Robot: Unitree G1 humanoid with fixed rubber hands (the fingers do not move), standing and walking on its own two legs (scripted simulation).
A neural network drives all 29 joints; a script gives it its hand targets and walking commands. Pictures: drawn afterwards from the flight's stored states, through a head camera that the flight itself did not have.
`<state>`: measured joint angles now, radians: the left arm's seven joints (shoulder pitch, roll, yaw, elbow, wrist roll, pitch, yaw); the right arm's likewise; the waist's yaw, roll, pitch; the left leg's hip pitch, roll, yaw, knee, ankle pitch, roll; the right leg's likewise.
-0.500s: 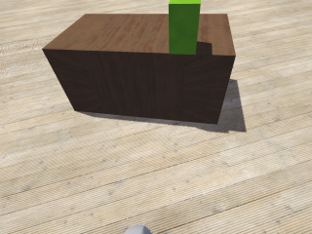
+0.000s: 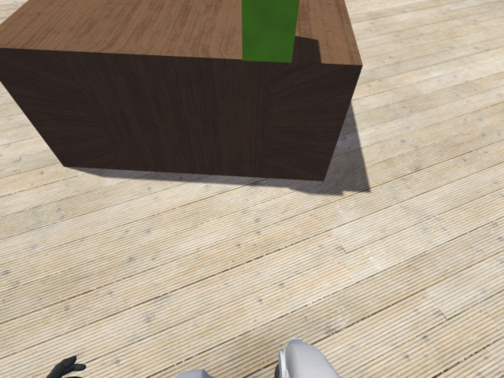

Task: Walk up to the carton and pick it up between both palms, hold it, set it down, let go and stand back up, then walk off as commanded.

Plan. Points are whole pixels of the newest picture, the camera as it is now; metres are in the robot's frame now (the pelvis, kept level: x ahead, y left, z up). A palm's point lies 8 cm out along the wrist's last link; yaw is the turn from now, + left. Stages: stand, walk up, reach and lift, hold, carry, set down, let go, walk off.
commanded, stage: walk off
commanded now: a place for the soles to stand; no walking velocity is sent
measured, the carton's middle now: (270, 3) +1.14 -0.07 +0.05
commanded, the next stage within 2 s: stand in 0.74 s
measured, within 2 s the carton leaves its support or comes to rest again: neither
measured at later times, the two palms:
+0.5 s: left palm (66, 374) +0.15 +0.29 -0.08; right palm out of the picture +0.10 -0.35 -0.07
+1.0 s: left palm out of the picture +0.09 +0.31 -0.06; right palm out of the picture +0.09 -0.30 -0.07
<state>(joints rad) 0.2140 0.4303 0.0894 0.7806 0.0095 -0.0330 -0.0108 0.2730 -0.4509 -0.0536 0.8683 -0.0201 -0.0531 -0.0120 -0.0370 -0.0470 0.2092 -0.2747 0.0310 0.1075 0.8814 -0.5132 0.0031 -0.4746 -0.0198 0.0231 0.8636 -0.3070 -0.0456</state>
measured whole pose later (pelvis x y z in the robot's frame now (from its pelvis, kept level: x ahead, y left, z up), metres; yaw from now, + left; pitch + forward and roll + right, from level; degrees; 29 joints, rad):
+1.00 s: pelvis +0.01 +0.00 +0.04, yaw +1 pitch -3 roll +0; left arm 0.14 0.37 0.04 1.00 0.01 -0.03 -0.02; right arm 0.17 -0.36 -0.03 1.03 -0.01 -0.03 0.01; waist 0.01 0.00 0.05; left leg -0.17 -0.02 -0.06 0.53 -0.31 -0.01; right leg -0.31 0.00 0.00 0.48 -0.11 -0.01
